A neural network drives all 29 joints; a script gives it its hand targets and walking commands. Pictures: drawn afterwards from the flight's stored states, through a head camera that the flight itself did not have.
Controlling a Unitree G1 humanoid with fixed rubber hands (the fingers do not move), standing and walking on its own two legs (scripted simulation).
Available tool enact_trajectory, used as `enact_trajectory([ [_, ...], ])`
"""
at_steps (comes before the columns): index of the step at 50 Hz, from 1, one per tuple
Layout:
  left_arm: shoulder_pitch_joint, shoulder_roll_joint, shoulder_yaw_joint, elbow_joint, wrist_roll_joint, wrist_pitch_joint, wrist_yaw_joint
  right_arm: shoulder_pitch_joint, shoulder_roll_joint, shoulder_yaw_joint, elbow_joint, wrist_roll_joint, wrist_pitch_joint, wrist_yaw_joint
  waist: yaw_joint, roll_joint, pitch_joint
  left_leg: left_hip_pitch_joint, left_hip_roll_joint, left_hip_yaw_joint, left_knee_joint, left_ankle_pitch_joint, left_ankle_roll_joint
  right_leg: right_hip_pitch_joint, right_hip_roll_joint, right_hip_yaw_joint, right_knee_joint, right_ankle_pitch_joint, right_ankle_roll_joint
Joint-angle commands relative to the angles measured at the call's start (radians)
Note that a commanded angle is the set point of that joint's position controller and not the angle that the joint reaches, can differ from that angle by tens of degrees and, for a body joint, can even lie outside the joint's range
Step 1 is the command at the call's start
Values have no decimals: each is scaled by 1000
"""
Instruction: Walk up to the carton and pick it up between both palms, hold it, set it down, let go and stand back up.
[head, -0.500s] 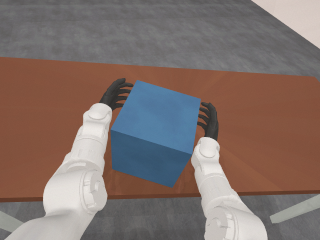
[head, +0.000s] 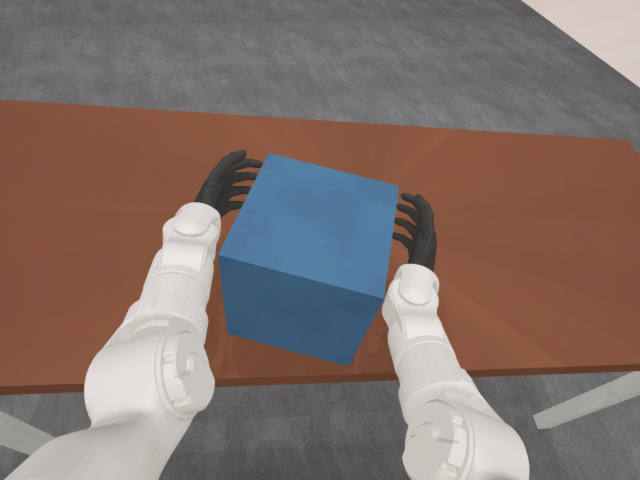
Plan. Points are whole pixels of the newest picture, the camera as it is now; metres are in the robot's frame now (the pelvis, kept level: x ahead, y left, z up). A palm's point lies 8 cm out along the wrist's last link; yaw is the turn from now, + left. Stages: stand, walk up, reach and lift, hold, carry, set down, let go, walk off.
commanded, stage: set down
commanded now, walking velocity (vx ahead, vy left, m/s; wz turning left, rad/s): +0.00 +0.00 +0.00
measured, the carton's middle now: (309, 262) +0.39 +0.00 +0.02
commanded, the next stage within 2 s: none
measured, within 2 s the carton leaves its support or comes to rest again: rests again in 1.18 s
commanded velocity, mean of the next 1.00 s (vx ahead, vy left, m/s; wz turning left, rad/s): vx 0.00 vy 0.00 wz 0.00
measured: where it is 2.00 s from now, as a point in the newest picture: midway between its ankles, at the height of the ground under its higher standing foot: outside the picture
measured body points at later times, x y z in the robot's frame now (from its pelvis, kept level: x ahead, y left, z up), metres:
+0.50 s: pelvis +0.00 +0.00 +0.00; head +0.05 +0.05 +0.44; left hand +0.45 +0.13 +0.07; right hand +0.38 -0.14 +0.06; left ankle +0.03 +0.08 -0.75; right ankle -0.03 -0.15 -0.75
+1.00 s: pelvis -0.01 +0.00 +0.00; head +0.04 +0.05 +0.44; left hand +0.45 +0.13 +0.07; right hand +0.38 -0.14 +0.06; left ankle +0.03 +0.08 -0.75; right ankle -0.03 -0.15 -0.75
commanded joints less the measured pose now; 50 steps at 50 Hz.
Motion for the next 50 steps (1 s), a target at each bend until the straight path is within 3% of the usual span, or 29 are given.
enact_trajectory([
  [1,-503,-468,-150,-26,5,-49,-58,-490,454,273,41,-86,-37,130,-16,199,-457,342,30,10,7,264,-68,-2,44,-98,2,190,-2],
  [3,-519,-468,-166,-34,-5,-53,-53,-502,426,241,66,-80,-44,134,-34,208,-448,363,39,-6,1,259,-78,-43,55,-110,-7,143,0],
  [6,-498,-484,-152,-23,8,-45,-48,-518,418,231,54,-90,-45,142,-25,229,-408,367,38,-10,1,258,-84,-69,60,-112,-12,109,-6],
  [11,-492,-477,-136,-42,13,-60,-49,-479,435,248,58,-97,-38,151,-12,183,-397,356,38,0,5,275,-70,-53,57,-102,-7,128,-2],
  [12,-495,-453,-115,-29,22,-58,-50,-460,434,243,64,-95,-34,148,-20,167,-374,353,40,-4,0,251,-61,-52,54,-96,-9,135,-3],
  [13,-467,-449,-96,3,31,-50,-56,-469,437,250,45,-104,-29,148,-3,148,-364,328,35,3,-7,204,-53,-25,52,-92,-9,125,0],
  [16,-471,-457,-118,-15,26,-61,-55,-458,458,247,53,-113,-32,142,-5,161,-388,313,32,11,-14,183,-56,-39,55,-96,-2,123,2],
  [17,-471,-440,-97,-9,34,-68,-57,-447,459,256,53,-112,-29,144,13,155,-377,290,30,13,-18,180,-49,-24,46,-84,-6,125,4],
  [18,-459,-468,-102,7,29,-63,-56,-462,438,219,46,-129,-36,144,-11,149,-356,304,35,1,-12,182,-57,-58,55,-99,-9,102,-2],
  [19,-474,-452,-93,12,41,-58,-57,-470,426,197,53,-135,-31,140,-16,166,-343,291,35,-5,-20,131,-53,-59,52,-98,-12,64,-4],
  [21,-468,-474,-122,-12,31,-65,-53,-445,412,178,82,-137,-36,146,-30,175,-360,317,36,-6,-13,177,-68,-74,59,-106,-8,67,-3],
  [23,-470,-465,-105,-20,35,-70,-55,-443,424,212,88,-122,-33,153,-4,165,-369,330,30,9,0,205,-58,-81,52,-101,-8,96,5],
  [26,-450,-425,-50,24,68,-52,-68,-427,467,242,71,-123,-16,142,23,136,-299,236,24,23,-25,89,-29,-5,37,-73,-2,90,13],
  [27,-455,-449,-75,11,43,-56,-67,-442,452,218,54,-137,-21,142,-11,133,-308,231,26,19,-26,80,-31,-27,46,-84,3,93,9],
  [28,-446,-465,-97,-13,54,-65,-62,-422,458,206,89,-137,-27,142,-14,158,-327,248,27,3,-20,110,-43,-48,46,-91,9,97,2],
  [29,-441,-452,-80,-7,61,-59,-60,-422,446,215,55,-134,-26,142,-1,155,-359,275,27,8,-6,131,-38,-62,50,-86,4,88,2],
  [32,-444,-456,-67,-22,78,-62,-60,-417,459,191,85,-149,-23,144,-9,166,-311,266,26,5,-9,134,-40,-65,41,-83,2,77,5],
  [35,-435,-427,-55,22,75,-50,-64,-423,433,195,69,-141,-12,148,3,166,-303,281,34,0,-23,74,-35,-79,54,-88,-1,32,7],
  [36,-469,-455,-40,9,91,-56,-65,-432,510,202,52,-158,-16,152,12,152,-277,276,34,-3,-30,86,-35,-74,50,-90,-12,25,3],
  [38,-478,-465,-47,8,94,-56,-66,-447,527,181,68,-172,-2,154,-9,165,-276,244,33,-15,-28,44,-32,-94,43,-97,2,-4,8],
  [39,-489,-453,-42,-21,89,-65,-58,-437,484,181,64,-174,-4,162,1,154,-320,280,32,-5,-19,73,-35,-101,50,-97,9,9,7],
  [40,-474,-436,-32,-21,104,-66,-60,-408,483,163,102,-187,3,158,-12,151,-290,281,35,-9,-22,78,-32,-100,48,-97,13,28,6],
  [41,-469,-351,4,21,100,-60,-56,-413,386,162,90,-163,2,155,10,172,-309,275,30,0,-18,86,-36,-88,52,-88,14,32,5],
  [42,-460,-327,15,28,104,-51,-49,-411,348,150,86,-167,8,159,6,161,-283,271,34,-10,-32,74,-33,-100,53,-89,14,9,5],
  [43,-486,-446,-32,-35,95,-56,-50,-429,466,138,79,-188,5,157,-22,178,-262,269,39,-30,-46,33,-36,-91,53,-107,8,-14,5],
  [44,-456,-267,-11,7,76,-62,-28,-384,267,144,110,-132,-5,151,9,193,-324,297,34,-9,-24,108,-47,-99,58,-85,12,35,-1],
  [46,-431,-175,-21,-22,45,-72,6,-365,191,135,103,-103,-15,116,-2,191,-360,319,28,-6,10,149,-53,-120,63,-83,17,58,0],
  [49,-426,172,-85,-27,-92,-114,108,-339,-108,188,160,52,-28,44,3,187,-423,263,16,8,42,190,-69,-119,59,-69,33,137,-3],
  [50,-440,86,-166,-21,-158,-120,121,-393,-30,209,181,92,-28,27,-38,174,-370,219,18,-17,56,145,-70,-159,66,-74,34,104,-11],
])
